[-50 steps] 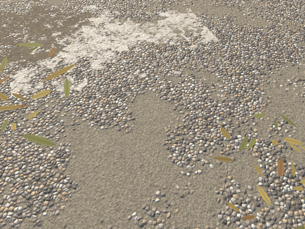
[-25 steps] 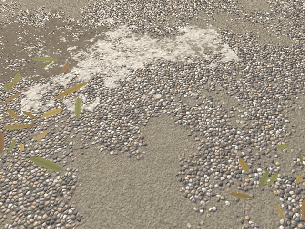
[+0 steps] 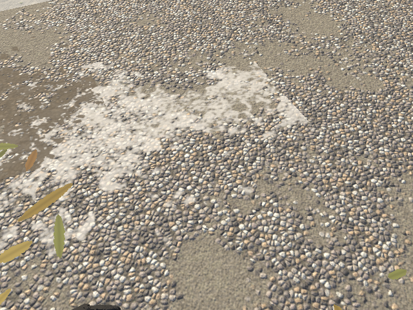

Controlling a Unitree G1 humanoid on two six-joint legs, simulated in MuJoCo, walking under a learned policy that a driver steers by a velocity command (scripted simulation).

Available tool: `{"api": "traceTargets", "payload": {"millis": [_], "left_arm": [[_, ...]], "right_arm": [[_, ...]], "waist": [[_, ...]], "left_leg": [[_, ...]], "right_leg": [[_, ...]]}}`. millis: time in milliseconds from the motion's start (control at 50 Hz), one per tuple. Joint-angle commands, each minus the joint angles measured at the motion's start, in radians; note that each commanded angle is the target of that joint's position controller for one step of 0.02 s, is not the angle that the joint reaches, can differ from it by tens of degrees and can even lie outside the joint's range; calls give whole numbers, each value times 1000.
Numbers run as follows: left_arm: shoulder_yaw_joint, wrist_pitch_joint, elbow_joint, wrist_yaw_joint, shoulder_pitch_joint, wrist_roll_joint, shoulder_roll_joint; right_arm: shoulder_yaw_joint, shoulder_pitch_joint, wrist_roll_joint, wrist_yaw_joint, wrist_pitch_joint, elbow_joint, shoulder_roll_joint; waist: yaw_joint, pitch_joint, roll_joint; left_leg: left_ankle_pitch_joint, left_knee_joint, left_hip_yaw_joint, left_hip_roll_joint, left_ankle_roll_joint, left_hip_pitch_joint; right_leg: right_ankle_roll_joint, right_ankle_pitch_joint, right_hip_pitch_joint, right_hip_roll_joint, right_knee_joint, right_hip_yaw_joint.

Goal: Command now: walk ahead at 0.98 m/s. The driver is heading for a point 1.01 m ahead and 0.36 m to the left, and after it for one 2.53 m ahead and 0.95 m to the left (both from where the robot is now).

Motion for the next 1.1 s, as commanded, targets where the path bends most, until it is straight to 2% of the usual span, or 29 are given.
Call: {"api": "traceTargets", "payload": {"millis": [20,80,120,140,160,180,200,240,300,380,460,520,580,600,620,640,660,680,700,740,820,920,980,1000,1020,1040,1060,1080,1100], "left_arm": [[-8,-10,-80,-2,-127,-14,36],[8,-11,-74,19,-72,-9,89],[41,-10,13,44,240,-12,160],[63,-7,69,62,433,2,203],[89,-4,85,77,534,31,287],[94,-5,84,55,480,34,276],[87,-12,80,43,375,18,200],[62,-35,93,38,284,22,90],[42,-63,146,44,312,-4,51],[39,-88,159,34,336,-12,74],[27,-94,174,56,409,-22,102],[34,-76,159,99,432,-22,179],[64,-25,103,125,308,2,262],[76,-12,89,113,242,6,274],[42,-29,37,84,201,23,122],[21,-49,-76,76,283,-19,81],[8,-75,-98,72,225,-7,111],[13,-85,-94,66,189,-3,145],[11,-77,-96,65,166,14,136],[1,-29,-99,59,178,52,122],[-20,3,-201,41,-21,37,100],[-30,-3,-271,41,-156,3,102],[-3,-13,-256,59,-43,-1,173],[20,-19,-224,72,102,-8,224],[41,-25,-175,90,313,1,272],[59,-31,-144,108,509,39,326],[79,-26,-158,95,410,58,409],[72,-13,-190,85,319,43,286],[40,-11,-185,81,269,30,179]], "right_arm": [[-12,-17,5,-13,-26,-57,-142],[-16,6,-18,-33,-7,-42,-201],[-30,-34,-45,-53,24,-40,-247],[-32,-85,-47,-53,30,-54,-242],[-7,-64,-30,-34,22,-95,-113],[4,35,33,-17,3,-117,-60],[-8,-102,25,-31,3,-142,-136],[-6,-201,11,-21,13,-156,-115],[2,-188,-28,13,67,-172,-55],[10,-392,-17,32,85,-264,-53],[22,-554,-10,48,69,-324,-59],[12,-507,-19,52,67,-306,-111],[-43,-61,-18,32,79,-182,-231],[-74,93,-10,13,84,-141,-269],[-90,-11,5,-4,96,-132,-305],[-105,-81,-33,-1,104,-173,-394],[-103,-96,-35,-10,105,-197,-339],[-87,-124,-32,-17,102,-188,-259],[-77,-161,-26,-18,94,-184,-229],[-62,-200,-10,-27,62,-202,-207],[-67,-179,-3,-22,28,-219,-240],[-88,-79,7,-5,38,-214,-271],[-98,-130,2,-15,37,-236,-306],[-105,-168,-5,-12,34,-247,-344],[-105,-234,-5,-8,29,-265,-342],[-65,-246,0,-13,24,-301,-186],[-36,-72,58,-26,36,-365,-114],[-47,-139,12,-46,64,-321,-229],[-57,-246,-8,-41,78,-327,-249]], "waist": [[36,164,34],[79,47,114],[230,-124,162],[322,-203,146],[285,-303,-46],[178,-405,-246],[169,-235,-77],[107,-37,85],[30,50,10],[41,137,-10],[74,158,-2],[29,69,-69],[-207,-157,-121],[-288,-188,-58],[-152,-86,215],[-29,-247,272],[-54,-227,104],[-12,-79,-51],[43,-6,-109],[108,47,-119],[68,109,-50],[-42,37,70],[24,-54,85],[111,-142,89],[229,-225,81],[267,-346,-59],[109,-520,-419],[124,-415,-175],[137,-257,-71]], "left_leg": [[671,-168,-67,255,67,-199],[1268,62,-40,290,36,47],[1357,465,-35,317,36,52],[1155,750,-21,286,43,-109],[475,1155,-21,164,44,-448],[-149,1416,-156,27,36,-771],[-21,1380,-184,123,69,-864],[78,1254,-177,195,72,-805],[101,1180,-179,251,42,-750],[299,997,-79,243,28,-833],[466,666,77,174,59,-762],[453,545,156,67,95,-637],[271,546,97,-2,161,-193],[202,460,-8,45,215,-25],[312,516,-200,149,237,72],[155,352,-710,325,459,304],[-109,132,-899,385,441,267],[-160,65,-837,365,375,85],[-85,53,-741,316,323,-84],[55,47,-622,239,302,-315],[275,6,-454,113,252,-528],[596,100,-456,109,164,-301],[820,280,-480,118,101,-224],[872,457,-478,114,80,-229],[803,704,-450,68,52,-334],[198,1048,-361,7,43,-512],[-292,1323,-233,-74,-7,-775],[-186,1354,-206,45,1,-869],[-109,1294,-172,79,-11,-872]], "right_leg": [[-26,97,221,70,-182,-71],[-60,-76,314,185,-230,-113],[-95,-209,607,217,-253,-71],[-122,-275,847,150,-266,-12],[-178,-563,1120,-111,-233,315],[-278,-731,1278,-291,-444,871],[-214,-757,1140,-229,-517,746],[-144,-548,820,-178,-584,478],[-54,-412,621,-106,-656,243],[37,-35,562,-16,-706,-53],[83,358,657,8,-707,-191],[107,851,847,-40,-545,-225],[90,1042,803,-100,35,-183],[75,666,661,-34,440,-185],[72,-499,290,154,792,-130],[109,-638,-46,190,992,66],[84,-558,-134,141,905,159],[76,-480,-110,88,769,166],[84,-465,-41,57,680,156],[126,-473,78,11,570,153],[168,-274,202,-3,181,70],[121,-25,281,94,-155,46],[97,-106,518,152,-279,73],[86,-180,677,153,-273,85],[70,-213,899,96,-265,114],[45,-334,1136,-159,-248,318],[-103,-167,1314,-456,-374,876],[-107,-183,1194,-385,-376,813],[-84,-19,1043,-313,-365,576]]}}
